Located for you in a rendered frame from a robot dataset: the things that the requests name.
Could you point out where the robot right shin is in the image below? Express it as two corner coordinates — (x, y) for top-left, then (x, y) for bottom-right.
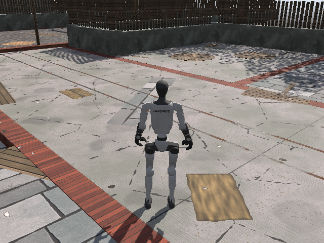
(169, 168), (176, 201)

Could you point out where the robot right upper arm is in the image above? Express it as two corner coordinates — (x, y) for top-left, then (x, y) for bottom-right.
(173, 102), (186, 130)

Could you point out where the robot right hand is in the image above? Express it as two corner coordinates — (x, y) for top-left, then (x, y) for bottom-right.
(182, 139), (193, 150)

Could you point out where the robot left hand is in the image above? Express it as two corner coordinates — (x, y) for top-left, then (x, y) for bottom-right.
(135, 137), (146, 146)

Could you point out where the left robot forearm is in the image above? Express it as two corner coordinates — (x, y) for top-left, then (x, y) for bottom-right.
(135, 122), (144, 139)

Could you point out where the humanoid robot torso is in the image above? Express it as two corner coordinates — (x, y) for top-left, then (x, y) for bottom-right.
(150, 100), (174, 152)

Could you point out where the robot left upper arm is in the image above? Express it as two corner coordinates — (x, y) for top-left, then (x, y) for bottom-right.
(138, 102), (151, 130)

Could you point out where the right robot forearm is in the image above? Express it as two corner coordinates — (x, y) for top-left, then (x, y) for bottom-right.
(182, 123), (192, 141)

